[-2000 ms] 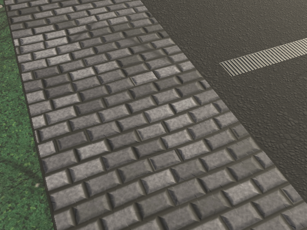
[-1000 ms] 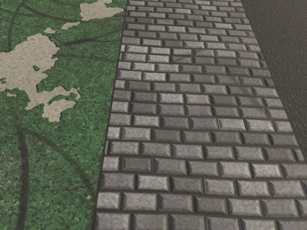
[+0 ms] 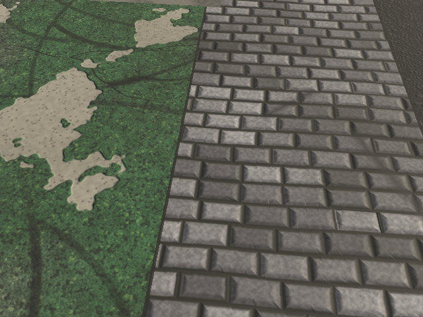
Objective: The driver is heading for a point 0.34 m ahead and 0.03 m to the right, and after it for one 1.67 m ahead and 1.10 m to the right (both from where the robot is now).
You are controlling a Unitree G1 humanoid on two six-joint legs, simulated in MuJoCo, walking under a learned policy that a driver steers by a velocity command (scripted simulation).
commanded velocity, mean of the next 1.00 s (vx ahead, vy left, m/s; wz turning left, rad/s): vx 0.20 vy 0.00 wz -0.09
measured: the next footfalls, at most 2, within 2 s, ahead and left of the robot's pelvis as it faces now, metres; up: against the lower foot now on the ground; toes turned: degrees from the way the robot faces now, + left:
left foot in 0.58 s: +0.16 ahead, +0.13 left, +0.00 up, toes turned +3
right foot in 1.02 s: +0.38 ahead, -0.03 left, +0.00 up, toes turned -13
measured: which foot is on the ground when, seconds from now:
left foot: down 0.00-0.36, up 0.38-0.56, down 0.58-1.00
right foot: down 0.00-0.58, up 0.60-1.00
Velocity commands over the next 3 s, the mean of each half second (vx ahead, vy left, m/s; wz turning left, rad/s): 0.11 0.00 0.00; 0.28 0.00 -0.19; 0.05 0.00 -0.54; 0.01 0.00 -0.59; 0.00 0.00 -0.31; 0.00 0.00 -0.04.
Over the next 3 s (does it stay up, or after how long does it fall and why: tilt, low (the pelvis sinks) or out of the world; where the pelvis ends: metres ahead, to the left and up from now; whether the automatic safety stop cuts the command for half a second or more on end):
stays up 0.32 0.08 0.00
